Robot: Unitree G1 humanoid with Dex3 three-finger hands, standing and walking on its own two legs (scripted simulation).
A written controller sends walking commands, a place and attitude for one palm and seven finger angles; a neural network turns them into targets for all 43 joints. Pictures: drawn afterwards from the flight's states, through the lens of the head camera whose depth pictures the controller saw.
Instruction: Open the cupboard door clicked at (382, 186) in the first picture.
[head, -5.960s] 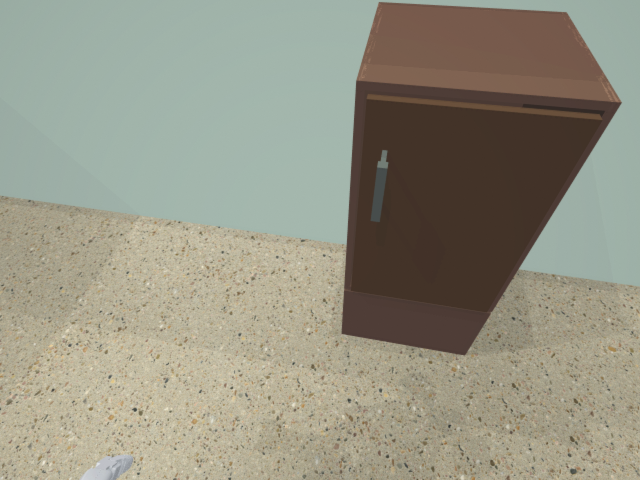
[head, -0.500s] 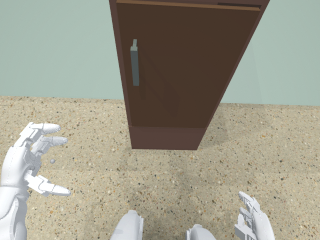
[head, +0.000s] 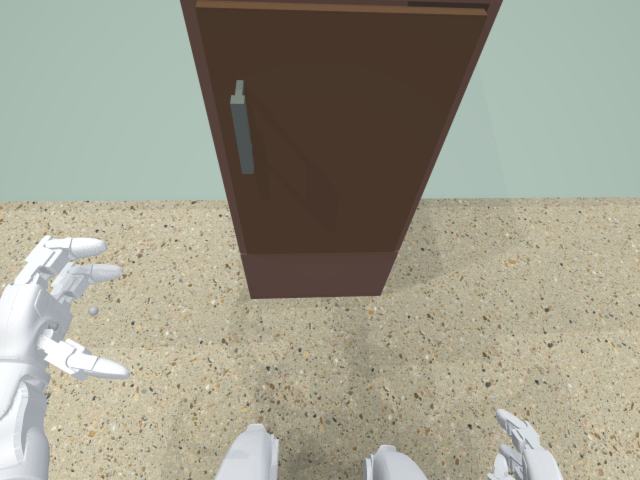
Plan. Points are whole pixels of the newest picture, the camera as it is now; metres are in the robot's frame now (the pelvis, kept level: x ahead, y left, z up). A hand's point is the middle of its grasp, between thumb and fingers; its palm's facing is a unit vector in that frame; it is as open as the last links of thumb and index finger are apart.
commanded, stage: raise the hand with hooked fingers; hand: left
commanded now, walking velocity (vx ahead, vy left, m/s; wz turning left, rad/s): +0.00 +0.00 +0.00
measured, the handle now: (244, 129) +0.60 +0.15 +0.05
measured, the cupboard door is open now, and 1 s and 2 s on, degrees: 0 0 0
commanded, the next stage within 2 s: move the hooked fingers beside the handle in 0.18 s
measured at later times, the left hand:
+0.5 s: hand (110, 292) +0.31 +0.26 +0.05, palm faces +0.09 -1.00 -0.02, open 14.0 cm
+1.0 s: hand (151, 229) +0.40 +0.24 +0.05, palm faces +0.08 -1.00 +0.00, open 14.0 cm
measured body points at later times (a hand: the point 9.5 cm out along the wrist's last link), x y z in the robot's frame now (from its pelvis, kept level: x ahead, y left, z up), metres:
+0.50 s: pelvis -0.01 -0.01 -0.01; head +0.07 +0.01 +0.44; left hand +0.30 +0.32 +0.05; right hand +0.16 -0.26 -0.09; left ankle +0.04 +0.12 -0.65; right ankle +0.01 -0.14 -0.65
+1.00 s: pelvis +0.00 +0.00 -0.01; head +0.10 +0.02 +0.43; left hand +0.39 +0.30 +0.05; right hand +0.08 -0.27 -0.11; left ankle +0.04 +0.12 -0.65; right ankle +0.01 -0.14 -0.65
